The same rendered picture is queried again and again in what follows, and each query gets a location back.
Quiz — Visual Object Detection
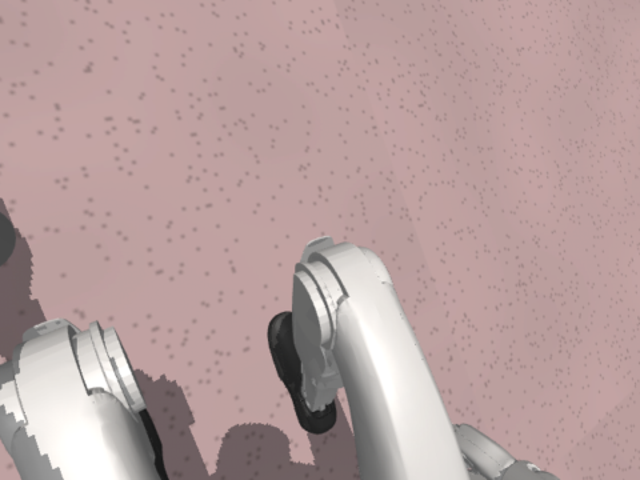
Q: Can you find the right robot hand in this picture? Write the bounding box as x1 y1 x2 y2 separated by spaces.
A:
451 422 517 480

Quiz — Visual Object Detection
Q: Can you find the right robot foot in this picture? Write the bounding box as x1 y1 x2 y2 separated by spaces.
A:
268 311 337 434

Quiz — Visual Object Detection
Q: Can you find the left robot foot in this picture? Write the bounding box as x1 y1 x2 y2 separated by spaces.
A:
139 409 169 480

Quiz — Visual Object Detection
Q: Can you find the tin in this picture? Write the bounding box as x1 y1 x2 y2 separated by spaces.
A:
0 212 16 267

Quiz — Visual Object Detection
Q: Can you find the right robot arm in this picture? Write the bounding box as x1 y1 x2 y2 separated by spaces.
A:
501 460 560 480

